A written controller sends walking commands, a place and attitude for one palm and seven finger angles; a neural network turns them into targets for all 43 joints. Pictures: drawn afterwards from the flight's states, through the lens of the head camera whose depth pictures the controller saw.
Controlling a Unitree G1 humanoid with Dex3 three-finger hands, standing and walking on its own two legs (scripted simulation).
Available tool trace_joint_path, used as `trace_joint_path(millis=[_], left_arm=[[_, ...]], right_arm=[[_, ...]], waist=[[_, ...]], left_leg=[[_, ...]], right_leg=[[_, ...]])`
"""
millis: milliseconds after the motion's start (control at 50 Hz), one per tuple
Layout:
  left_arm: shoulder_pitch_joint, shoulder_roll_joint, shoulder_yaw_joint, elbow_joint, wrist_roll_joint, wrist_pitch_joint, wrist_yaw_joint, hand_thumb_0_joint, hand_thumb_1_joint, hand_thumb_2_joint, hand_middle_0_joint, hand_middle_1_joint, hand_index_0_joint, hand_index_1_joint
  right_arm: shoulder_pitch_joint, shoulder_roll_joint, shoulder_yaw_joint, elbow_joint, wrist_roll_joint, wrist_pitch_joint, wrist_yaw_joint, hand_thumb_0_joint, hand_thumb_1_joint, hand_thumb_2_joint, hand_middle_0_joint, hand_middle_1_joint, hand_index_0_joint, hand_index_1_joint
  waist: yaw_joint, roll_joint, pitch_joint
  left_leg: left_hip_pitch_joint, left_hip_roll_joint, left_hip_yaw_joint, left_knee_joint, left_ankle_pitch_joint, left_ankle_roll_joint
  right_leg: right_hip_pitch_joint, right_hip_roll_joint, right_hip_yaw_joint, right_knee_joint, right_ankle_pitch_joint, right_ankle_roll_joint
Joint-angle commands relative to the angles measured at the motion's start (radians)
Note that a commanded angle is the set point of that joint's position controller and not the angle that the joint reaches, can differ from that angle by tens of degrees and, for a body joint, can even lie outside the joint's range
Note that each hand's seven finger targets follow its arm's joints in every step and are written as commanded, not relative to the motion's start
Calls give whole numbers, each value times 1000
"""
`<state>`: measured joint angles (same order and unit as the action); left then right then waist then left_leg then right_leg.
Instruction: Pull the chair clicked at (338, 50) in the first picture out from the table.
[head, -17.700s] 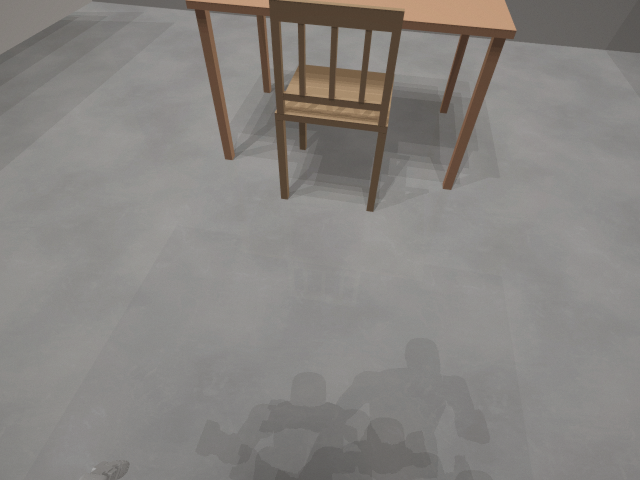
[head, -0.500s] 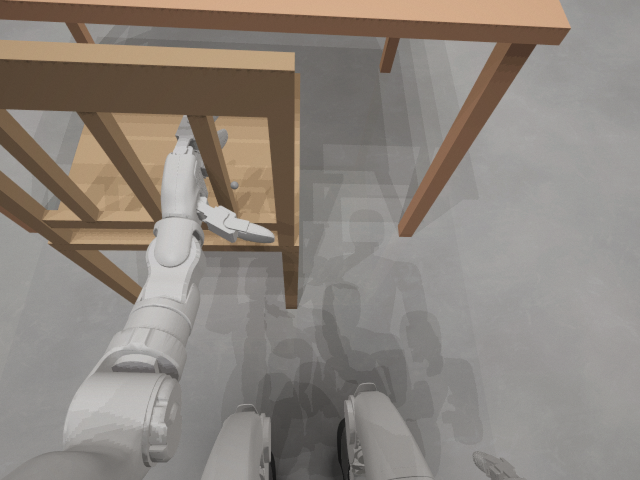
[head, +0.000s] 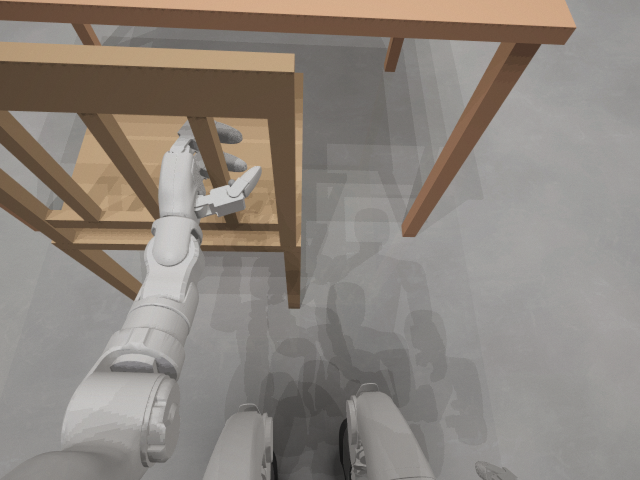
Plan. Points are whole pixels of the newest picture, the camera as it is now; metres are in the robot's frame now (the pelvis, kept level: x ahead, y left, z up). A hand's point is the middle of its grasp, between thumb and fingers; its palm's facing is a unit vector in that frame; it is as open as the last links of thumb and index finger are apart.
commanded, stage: hook a spindle and tug to test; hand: left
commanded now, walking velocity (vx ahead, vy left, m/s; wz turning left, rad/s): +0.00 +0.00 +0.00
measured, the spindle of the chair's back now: (134, 173) +0.51 +0.21 +0.00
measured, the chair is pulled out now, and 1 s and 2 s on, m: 0.00 0.03 0.15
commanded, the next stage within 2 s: step backward, pulling the chair out in 0.72 s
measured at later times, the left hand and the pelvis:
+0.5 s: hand (231, 191) +0.46 +0.08 +0.03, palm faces -0.06 -1.00 -0.02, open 5.2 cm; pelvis +0.02 +0.00 +0.01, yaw -1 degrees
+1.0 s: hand (227, 204) +0.43 +0.09 +0.04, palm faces -0.09 -0.99 -0.10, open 5.2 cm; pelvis +0.04 +0.01 +0.07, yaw +0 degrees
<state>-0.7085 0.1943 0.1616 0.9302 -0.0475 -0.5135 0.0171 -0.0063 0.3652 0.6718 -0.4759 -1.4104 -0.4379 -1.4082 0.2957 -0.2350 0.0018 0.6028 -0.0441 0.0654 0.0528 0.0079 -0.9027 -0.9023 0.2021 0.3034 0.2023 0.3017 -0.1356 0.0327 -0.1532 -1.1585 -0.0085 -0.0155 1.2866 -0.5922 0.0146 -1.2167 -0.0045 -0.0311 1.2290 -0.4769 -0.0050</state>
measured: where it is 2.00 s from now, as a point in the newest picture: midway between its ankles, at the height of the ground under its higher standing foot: outside the picture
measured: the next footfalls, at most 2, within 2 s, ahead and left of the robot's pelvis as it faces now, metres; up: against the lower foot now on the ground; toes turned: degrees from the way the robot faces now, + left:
none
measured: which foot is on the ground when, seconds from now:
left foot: down 0.00-1.00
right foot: down 0.00-1.00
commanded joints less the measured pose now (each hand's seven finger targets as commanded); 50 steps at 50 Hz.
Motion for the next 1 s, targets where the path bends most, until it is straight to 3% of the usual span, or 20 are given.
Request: trace_joint_path(millis=[0,160,200,260,380,460,500,540,580,620,760,780,800,820,840,860,880,900,960,980], left_arm=[[-379,57,-30,-202,9,-72,-21,0,900,900,-500,-1450,-500,-1450],[-296,34,-49,-241,1,-60,-26,0,900,900,-500,-1450,-500,-1450],[-260,40,-50,-277,7,-64,-24,0,900,900,-500,-1450,-500,-1450],[-201,5,-83,-311,0,-57,-25,0,900,900,-500,-1450,-500,-1450],[-86,35,-58,-370,-5,-50,-26,0,900,900,-500,-1450,-500,-1450],[-41,-1,-91,-419,-16,-42,-33,0,900,900,-500,-1450,-500,-1450],[15,-5,-92,-449,-21,-37,-34,0,900,900,-500,-1450,-500,-1450],[31,2,-87,-448,-23,-30,-35,0,900,900,-500,-1450,-500,-1450],[48,11,-88,-483,-20,-31,-35,0,900,900,-500,-1450,-500,-1450],[92,-23,-118,-527,-24,-30,-37,0,900,900,-500,-1450,-500,-1450],[104,-41,-148,-566,-20,-23,-32,0,900,900,-500,-1450,-500,-1450],[97,-35,-146,-572,-18,-25,-30,0,900,900,-500,-1450,-500,-1450],[46,-45,-157,-569,-17,-24,-27,0,900,900,-500,-1450,-500,-1450],[-169,270,-37,-723,47,87,37,0,900,900,-500,-1450,-500,-1450],[-174,184,-85,-724,42,151,58,0,900,900,-500,-1450,-500,-1450],[-99,141,-117,-655,44,206,66,0,900,900,-500,-1450,-500,-1450],[-22,107,-143,-533,41,252,65,0,900,900,-500,-1450,-500,-1450],[40,77,-161,-439,43,287,67,0,900,900,-500,-1450,-500,-1450],[30,64,-178,-305,34,319,67,0,900,900,-500,-1450,-500,-1450],[-10,94,-161,-298,31,311,68,0,900,900,-500,-1450,-500,-1450]], right_arm=[[128,-152,-63,-66,2,-19,-6,0,-900,-900,200,300,200,300],[119,-151,-66,-80,5,-12,0,0,-900,-900,200,300,200,300],[118,-150,-67,-89,4,-11,2,0,-900,-900,200,300,200,300],[108,-147,-67,-100,7,-11,8,0,-900,-900,200,300,200,300],[105,-144,-69,-119,12,-17,6,0,-900,-900,200,300,200,300],[98,-135,-70,-121,16,-22,7,0,-900,-900,200,300,200,300],[95,-133,-71,-129,17,-26,7,0,-900,-900,200,300,200,300],[95,-133,-71,-126,18,-27,5,0,-900,-900,200,300,200,300],[92,-134,-72,-132,18,-33,2,0,-900,-900,200,300,200,300],[85,-126,-74,-135,19,-35,5,0,-900,-900,200,300,200,300],[72,-124,-75,-135,20,-42,0,0,-900,-900,200,300,200,300],[70,-125,-75,-135,19,-44,-2,0,-900,-900,200,300,200,300],[67,-122,-74,-126,17,-45,-3,0,-900,-900,200,300,200,300],[87,-125,-74,-192,77,25,-52,0,-900,-900,200,300,200,300],[93,-105,-74,-214,87,42,-90,0,-900,-900,200,300,200,300],[64,-94,-59,-204,91,55,-111,0,-900,-900,200,300,200,300],[46,-102,-48,-196,96,70,-125,0,-900,-900,200,300,200,300],[42,-101,-41,-175,98,83,-140,0,-900,-900,200,300,200,300],[59,-109,-34,-126,96,99,-160,0,-900,-900,200,300,200,300],[52,-120,-37,-127,98,101,-163,0,-900,-900,200,300,200,300]], waist=[[-48,26,-519],[-29,18,-529],[-14,53,-548],[-12,28,-533],[11,10,-536],[10,2,-518],[23,9,-532],[18,-20,-498],[27,0,-512],[34,26,-525],[18,-20,-494],[22,1,-499],[7,17,-494],[49,20,-697],[20,41,-642],[19,52,-579],[21,-9,-487],[24,-17,-403],[22,-74,-346],[33,-58,-358]], left_leg=[[268,-6,-9,-148,394,0],[288,-3,-7,-155,427,-2],[322,0,-13,-162,469,-8],[324,3,-10,-166,473,-7],[294,-1,4,-170,504,-3],[311,2,7,-172,525,-4],[324,1,8,-174,551,-5],[305,3,8,-177,541,-6],[310,1,6,-174,559,-6],[360,7,3,-175,620,-12],[343,7,-6,-171,596,-12],[345,5,-4,-165,601,-10],[352,5,-4,-158,599,-12],[617,15,28,-364,527,3],[642,5,42,-412,525,14],[634,13,33,-441,543,9],[640,35,1,-490,458,4],[619,44,4,-512,472,12],[643,71,10,-586,644,1],[689,80,13,-614,624,-2]], right_leg=[[360,20,12,-128,321,-25],[383,20,9,-131,351,-26],[381,21,4,-120,371,-33],[390,22,1,-128,377,-30],[464,20,12,-127,451,-32],[468,18,11,-135,474,-29],[478,17,10,-131,492,-30],[482,15,8,-135,495,-28],[488,13,12,-126,511,-31],[476,11,6,-125,527,-32],[472,9,1,-125,524,-29],[464,9,5,-121,522,-31],[443,7,3,-119,519,-29],[843,-52,106,-329,590,-33],[905,-57,105,-385,694,-27],[888,-70,98,-400,736,-27],[823,-66,66,-432,601,-20],[818,-68,69,-451,617,-15],[939,-115,89,-493,915,-8],[965,-124,93,-541,895,-1]])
